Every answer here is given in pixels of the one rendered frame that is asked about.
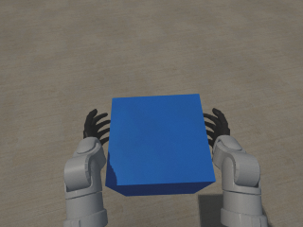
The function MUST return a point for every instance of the right robot forearm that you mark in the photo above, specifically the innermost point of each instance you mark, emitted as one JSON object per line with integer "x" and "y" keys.
{"x": 242, "y": 204}

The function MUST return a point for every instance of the left robot forearm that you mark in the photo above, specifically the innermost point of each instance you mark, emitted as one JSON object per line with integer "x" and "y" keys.
{"x": 82, "y": 185}

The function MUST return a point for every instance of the carton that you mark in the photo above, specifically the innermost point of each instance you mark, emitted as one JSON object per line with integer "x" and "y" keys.
{"x": 158, "y": 145}

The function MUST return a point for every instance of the left robot hand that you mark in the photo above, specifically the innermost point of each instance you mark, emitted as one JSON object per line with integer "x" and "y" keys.
{"x": 91, "y": 127}

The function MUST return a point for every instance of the right robot hand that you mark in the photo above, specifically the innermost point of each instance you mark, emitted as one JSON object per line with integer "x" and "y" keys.
{"x": 220, "y": 127}

